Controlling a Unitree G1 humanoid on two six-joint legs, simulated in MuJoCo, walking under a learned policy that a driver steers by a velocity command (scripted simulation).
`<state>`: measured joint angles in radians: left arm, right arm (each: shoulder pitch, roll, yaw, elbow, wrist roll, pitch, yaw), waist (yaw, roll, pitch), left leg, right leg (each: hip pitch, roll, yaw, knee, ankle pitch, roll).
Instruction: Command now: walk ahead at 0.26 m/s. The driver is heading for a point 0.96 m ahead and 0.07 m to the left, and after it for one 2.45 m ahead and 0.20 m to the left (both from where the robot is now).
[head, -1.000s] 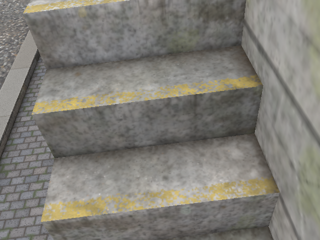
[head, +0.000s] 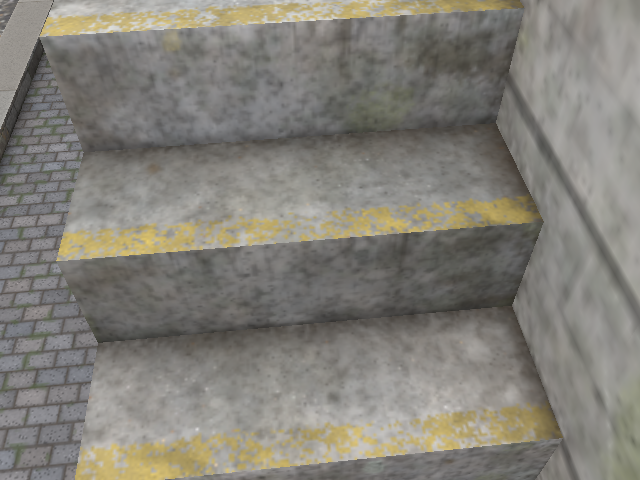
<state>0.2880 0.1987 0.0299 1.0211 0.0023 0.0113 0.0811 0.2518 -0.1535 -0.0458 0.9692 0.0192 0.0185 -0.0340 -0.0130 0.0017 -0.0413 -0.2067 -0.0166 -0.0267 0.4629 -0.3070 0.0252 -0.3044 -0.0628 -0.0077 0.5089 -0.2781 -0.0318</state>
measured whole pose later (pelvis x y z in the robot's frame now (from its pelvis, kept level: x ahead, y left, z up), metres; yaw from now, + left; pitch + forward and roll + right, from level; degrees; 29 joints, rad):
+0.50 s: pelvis +0.08 +0.03 +0.00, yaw -2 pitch +5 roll -1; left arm 0.05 0.20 -0.05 0.70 -0.02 -0.06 -0.02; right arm 0.32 -0.20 -0.01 0.95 -0.04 -0.03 -0.04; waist -0.02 0.00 0.02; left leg -0.02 -0.01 0.05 0.26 -0.32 0.03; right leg -1.04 0.01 0.00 2.03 -0.70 -0.05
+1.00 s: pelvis +0.26 +0.04 +0.20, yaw +2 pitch +1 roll +0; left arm 0.57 0.08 -0.02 1.09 0.03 -0.06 0.00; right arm 0.17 -0.05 0.08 0.71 0.06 -0.04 -0.02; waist 0.04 0.06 -0.08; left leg -1.36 -0.02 -0.14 2.32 -0.15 0.06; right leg -0.18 -0.06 -0.10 0.58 -0.41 -0.01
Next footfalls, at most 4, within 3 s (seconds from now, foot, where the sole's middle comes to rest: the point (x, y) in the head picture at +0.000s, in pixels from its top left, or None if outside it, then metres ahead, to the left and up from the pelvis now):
0.60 right None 0.24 -0.08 -0.57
1.16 left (189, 401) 0.49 0.23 -0.37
1.70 right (322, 182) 0.75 0.02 -0.16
2.14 left None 0.98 0.25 0.04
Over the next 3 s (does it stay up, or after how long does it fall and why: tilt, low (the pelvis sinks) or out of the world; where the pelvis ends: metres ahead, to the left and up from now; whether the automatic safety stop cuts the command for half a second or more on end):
stays up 0.98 0.10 0.82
